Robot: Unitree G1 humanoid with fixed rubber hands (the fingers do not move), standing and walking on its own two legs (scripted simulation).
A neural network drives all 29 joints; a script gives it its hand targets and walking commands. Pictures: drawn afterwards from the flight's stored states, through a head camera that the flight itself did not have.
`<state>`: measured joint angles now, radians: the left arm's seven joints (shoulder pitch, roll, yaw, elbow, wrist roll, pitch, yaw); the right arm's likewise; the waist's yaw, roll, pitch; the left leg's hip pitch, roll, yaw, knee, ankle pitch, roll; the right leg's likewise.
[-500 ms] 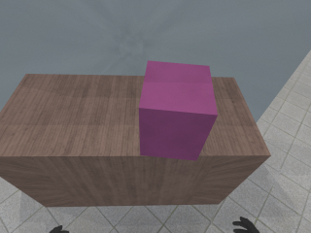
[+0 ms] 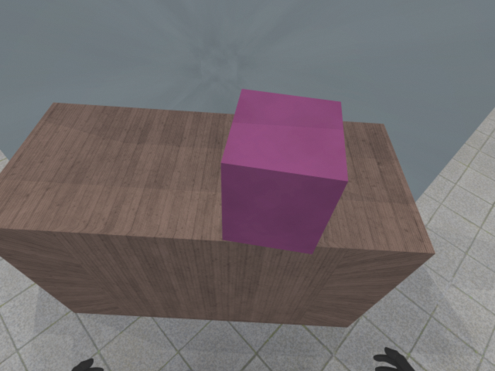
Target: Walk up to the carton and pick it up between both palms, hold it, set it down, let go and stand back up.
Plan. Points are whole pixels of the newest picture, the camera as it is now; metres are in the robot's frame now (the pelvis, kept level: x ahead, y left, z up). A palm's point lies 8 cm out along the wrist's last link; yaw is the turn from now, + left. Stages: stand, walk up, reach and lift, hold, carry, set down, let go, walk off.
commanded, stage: walk up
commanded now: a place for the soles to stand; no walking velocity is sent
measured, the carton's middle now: (278, 174) +0.48 -0.07 +0.00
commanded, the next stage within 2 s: reach and lift in 0.78 s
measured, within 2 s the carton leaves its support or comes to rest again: neither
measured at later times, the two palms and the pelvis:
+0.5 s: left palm out of the picture +0.05 +0.27 -0.11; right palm out of the picture +0.11 -0.27 -0.09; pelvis +0.00 -0.01 +0.00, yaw +3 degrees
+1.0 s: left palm (82, 358) +0.16 +0.26 -0.09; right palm (405, 366) +0.14 -0.27 -0.09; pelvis -0.02 -0.02 -0.01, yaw -2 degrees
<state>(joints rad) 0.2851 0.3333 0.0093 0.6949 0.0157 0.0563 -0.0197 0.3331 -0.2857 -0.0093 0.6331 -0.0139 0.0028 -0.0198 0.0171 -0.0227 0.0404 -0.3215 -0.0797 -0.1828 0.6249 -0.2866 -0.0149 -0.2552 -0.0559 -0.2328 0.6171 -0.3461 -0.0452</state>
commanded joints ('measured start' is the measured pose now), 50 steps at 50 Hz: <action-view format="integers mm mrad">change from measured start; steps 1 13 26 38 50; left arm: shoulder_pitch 59 26 52 96 -95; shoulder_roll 144 149 160 140 137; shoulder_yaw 39 28 37 31 160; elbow -66 -63 -46 -51 -261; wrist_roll -2 -3 -1 0 18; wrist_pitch -40 -20 -23 -11 324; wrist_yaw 11 8 9 7 42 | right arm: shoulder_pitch -33 7 -17 2 -340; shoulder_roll -139 -128 -135 -177 -84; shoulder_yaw -46 -44 -45 -58 -56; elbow -82 -59 -58 -52 180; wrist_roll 1 2 3 -3 -34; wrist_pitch -20 -20 -21 -17 -233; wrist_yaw -12 -15 -14 -19 53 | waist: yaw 30 4 12 16 24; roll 63 -16 28 68 -16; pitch -45 -59 -43 -19 -68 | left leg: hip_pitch -147 -35 -94 -151 4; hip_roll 88 81 68 147 61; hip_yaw -136 -51 -78 -261 246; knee -95 -10 -43 -161 -110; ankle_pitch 124 218 102 12 118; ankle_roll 66 58 62 117 18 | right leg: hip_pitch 186 116 103 137 150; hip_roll -126 -159 -161 -81 14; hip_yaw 236 143 176 176 201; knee -168 -167 -187 -85 -167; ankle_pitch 98 171 16 16 135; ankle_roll -23 -50 -44 -11 23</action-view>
